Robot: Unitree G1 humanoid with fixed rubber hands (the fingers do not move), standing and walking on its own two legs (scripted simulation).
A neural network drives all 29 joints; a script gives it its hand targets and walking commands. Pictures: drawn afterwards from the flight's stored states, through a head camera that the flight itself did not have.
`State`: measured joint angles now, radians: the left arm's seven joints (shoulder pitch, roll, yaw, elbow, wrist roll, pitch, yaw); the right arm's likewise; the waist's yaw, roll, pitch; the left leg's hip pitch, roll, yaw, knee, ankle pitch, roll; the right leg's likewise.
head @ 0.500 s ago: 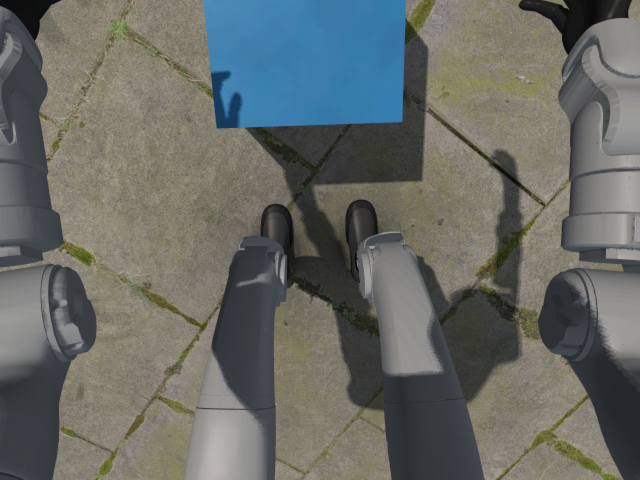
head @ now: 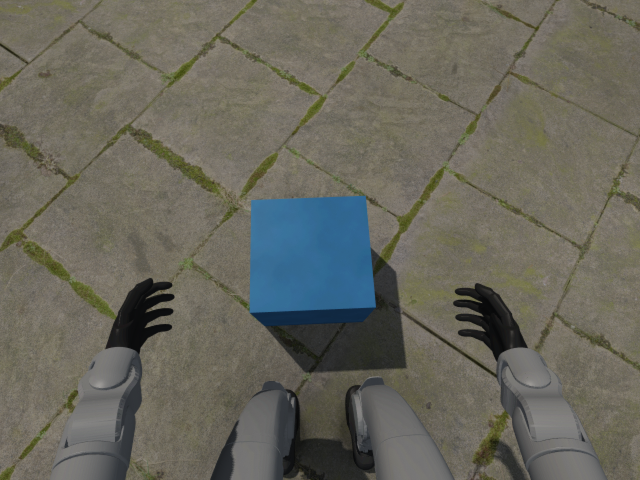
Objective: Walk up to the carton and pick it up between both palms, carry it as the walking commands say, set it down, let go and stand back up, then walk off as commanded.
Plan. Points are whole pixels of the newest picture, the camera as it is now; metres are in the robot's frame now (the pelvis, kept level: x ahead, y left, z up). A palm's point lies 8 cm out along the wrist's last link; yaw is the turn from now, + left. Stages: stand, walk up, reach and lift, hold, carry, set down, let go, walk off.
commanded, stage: let go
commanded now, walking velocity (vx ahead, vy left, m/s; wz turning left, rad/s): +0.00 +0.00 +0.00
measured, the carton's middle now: (311, 265) +0.49 +0.02 -0.59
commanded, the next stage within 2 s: stand in 0.78 s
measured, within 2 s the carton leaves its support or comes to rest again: neither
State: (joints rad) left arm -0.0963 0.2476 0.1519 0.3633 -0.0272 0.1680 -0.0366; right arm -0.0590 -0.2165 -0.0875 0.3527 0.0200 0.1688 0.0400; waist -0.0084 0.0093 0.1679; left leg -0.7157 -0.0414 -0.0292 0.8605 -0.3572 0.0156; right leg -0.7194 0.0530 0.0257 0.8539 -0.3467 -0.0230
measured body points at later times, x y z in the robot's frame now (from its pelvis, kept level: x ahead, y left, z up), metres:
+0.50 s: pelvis +0.03 -0.01 +0.04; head +0.05 -0.01 +0.49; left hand +0.19 +0.22 -0.05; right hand +0.19 -0.24 -0.05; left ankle +0.04 +0.11 -0.69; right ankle +0.04 -0.10 -0.69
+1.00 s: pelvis +0.08 +0.00 +0.04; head -0.01 +0.00 +0.48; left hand +0.18 +0.24 -0.07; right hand +0.17 -0.23 -0.08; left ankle +0.04 +0.11 -0.69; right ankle +0.04 -0.10 -0.69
